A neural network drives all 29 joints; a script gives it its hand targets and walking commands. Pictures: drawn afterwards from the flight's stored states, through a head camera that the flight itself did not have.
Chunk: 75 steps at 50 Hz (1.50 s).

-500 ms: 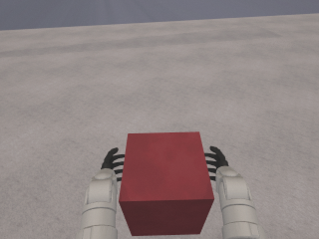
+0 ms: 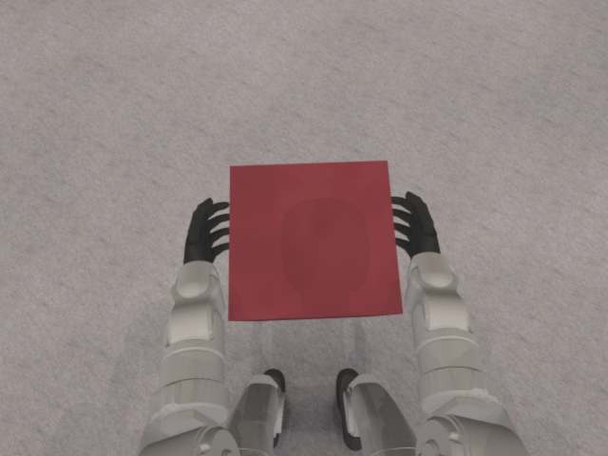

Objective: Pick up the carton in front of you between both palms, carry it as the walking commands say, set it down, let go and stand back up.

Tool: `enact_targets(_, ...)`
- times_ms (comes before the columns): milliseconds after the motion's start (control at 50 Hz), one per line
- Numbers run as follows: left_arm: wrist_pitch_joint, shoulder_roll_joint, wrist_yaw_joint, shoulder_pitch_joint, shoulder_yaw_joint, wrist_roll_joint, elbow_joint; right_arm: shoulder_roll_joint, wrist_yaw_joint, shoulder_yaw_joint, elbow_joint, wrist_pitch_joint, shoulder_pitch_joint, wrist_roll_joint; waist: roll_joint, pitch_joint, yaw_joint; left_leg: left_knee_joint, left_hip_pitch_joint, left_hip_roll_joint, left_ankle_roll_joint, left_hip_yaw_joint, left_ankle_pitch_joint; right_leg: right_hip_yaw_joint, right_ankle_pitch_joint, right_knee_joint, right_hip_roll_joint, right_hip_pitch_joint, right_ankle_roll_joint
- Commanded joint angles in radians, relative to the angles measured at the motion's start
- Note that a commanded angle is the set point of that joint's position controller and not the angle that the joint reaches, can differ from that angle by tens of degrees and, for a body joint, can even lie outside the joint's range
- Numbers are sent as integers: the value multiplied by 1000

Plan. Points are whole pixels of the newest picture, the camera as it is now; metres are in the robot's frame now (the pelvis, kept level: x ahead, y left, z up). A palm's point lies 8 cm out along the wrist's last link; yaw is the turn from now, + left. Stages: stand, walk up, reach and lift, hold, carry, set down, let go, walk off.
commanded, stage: set down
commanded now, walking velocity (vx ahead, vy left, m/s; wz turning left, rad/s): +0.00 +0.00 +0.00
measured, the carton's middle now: (310, 253) +0.39 +0.01 -0.16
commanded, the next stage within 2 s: none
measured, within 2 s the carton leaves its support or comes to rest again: rests again in 1.66 s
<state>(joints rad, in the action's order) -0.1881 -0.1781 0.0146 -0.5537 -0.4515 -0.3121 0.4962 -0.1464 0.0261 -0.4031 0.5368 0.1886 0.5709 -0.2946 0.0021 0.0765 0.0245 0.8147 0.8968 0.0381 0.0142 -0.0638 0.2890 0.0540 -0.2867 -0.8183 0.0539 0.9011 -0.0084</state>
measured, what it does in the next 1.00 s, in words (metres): lowers itself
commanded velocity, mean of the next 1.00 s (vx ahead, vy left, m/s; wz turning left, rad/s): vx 0.00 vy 0.00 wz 0.00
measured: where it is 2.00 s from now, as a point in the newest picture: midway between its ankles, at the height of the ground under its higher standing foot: (311, 423)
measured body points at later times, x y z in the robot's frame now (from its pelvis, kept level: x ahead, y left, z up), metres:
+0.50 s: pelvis -0.03 +0.00 -0.13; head +0.23 +0.00 +0.24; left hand +0.43 +0.17 -0.22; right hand +0.45 -0.13 -0.22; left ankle +0.05 +0.13 -0.69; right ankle +0.05 -0.11 -0.69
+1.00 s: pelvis -0.05 +0.00 -0.25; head +0.28 -0.01 +0.05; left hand +0.46 +0.17 -0.37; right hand +0.50 -0.13 -0.38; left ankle +0.05 +0.13 -0.69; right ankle +0.05 -0.11 -0.69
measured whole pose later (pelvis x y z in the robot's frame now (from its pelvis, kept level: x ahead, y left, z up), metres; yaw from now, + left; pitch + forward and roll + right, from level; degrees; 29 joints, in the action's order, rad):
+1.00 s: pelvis -0.05 +0.00 -0.25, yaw +1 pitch +47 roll +2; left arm -0.30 -0.01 0.11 -1.15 -0.54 -0.20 0.63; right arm 0.12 0.06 -0.36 0.82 0.29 1.27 -0.20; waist 0.01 0.00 0.04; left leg 1.79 2.09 0.11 0.07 -0.06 0.53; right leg 0.07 -0.52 -1.81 0.13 2.11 0.03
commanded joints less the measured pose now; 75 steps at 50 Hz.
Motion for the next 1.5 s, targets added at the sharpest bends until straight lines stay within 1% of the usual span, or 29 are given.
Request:
enact_targets(0,68,-813,-209,-526,627,149,5,-861,-198,624,-12,-73,529,146,22,-1045,12,101,-190,98,20,26,-484,28,615,-111,62,-419,32)
enact_targets(40,54,-823,-212,-553,656,170,-13,-868,-198,654,-29,-59,557,160,22,-1113,9,143,-125,103,24,35,-453,23,583,-153,66,-369,35)
enact_targets(80,27,-840,-220,-580,655,176,-8,-873,-207,657,-21,-32,579,159,20,-1115,7,175,-78,106,24,42,-391,9,476,-176,74,-268,39)
enact_targets(140,-21,-855,-238,-628,615,164,28,-873,-229,617,31,14,612,144,18,-1045,1,213,1,106,21,49,-261,-13,290,-201,85,-102,39)
enact_targets(180,-53,-857,-249,-665,581,150,61,-869,-245,580,67,43,649,132,19,-1000,0,236,62,106,18,54,-187,-24,197,-220,87,-17,35)
enact_targets(240,-86,-855,-257,-718,529,132,105,-861,-263,526,113,75,706,118,21,-972,2,279,139,107,14,62,-127,-37,119,-264,91,86,29)
enact_targets(300,-96,-849,-252,-767,493,125,134,-848,-272,487,148,84,759,111,20,-988,8,331,193,110,16,67,-114,-48,92,-322,97,177,26)
enact_targets(360,-92,-844,-238,-818,482,134,143,-834,-272,470,170,77,811,117,18,-1037,12,389,235,114,21,72,-125,-57,94,-385,104,251,25)
enact_targets(440,-82,-836,-215,-894,497,163,134,-815,-260,473,183,66,882,140,19,-1121,14,471,285,119,30,79,-144,-66,108,-470,113,323,27)
enact_targets(620,-89,-797,-172,-1049,519,219,107,-770,-226,494,196,77,1027,192,28,-1260,20,634,404,129,46,106,-137,-83,110,-630,124,411,34)
enact_targets(740,-95,-757,-164,-1132,487,228,121,-735,-212,474,231,86,1103,202,41,-1252,27,723,498,131,50,123,-115,-87,96,-711,122,474,36)
enact_targets(940,-88,-667,-163,-1268,428,240,145,-648,-191,448,284,78,1240,215,70,-1207,44,865,647,122,48,146,-78,-84,78,-843,114,547,36)
enact_targets(1140,-77,-580,-159,-1412,436,303,145,-560,-177,476,314,70,1376,265,85,-1199,59,1010,711,106,48,164,-74,-87,91,-992,100,563,35)
enact_targets(1300,-58,-522,-147,-1504,459,365,152,-498,-184,513,339,52,1459,326,91,-1158,65,1119,729,96,47,169,-108,-88,131,-1116,83,584,28)
enact_targets(1340,-53,-517,-141,-1530,476,386,135,-493,-186,535,320,45,1491,352,89,-1185,64,1144,707,94,46,169,-132,-89,154,-1143,82,580,26)
enact_targets(1380,-48,-528,-133,-1550,504,402,124,-497,-192,554,288,36,1516,385,55,-1200,56,1168,651,94,42,166,-182,-90,181,-1163,83,613,21)
enact_targets(1420,-43,-541,-125,-1571,540,428,97,-495,-196,570,277,31,1515,405,29,-1236,48,1186,618,96,45,161,-236,-85,225,-1184,81,595,13)
enact_targets(1480,-36,-554,-123,-1551,560,446,104,-508,-198,568,305,26,1468,406,33,-1206,37,1206,632,99,45,149,-279,-83,269,-1208,81,604,10)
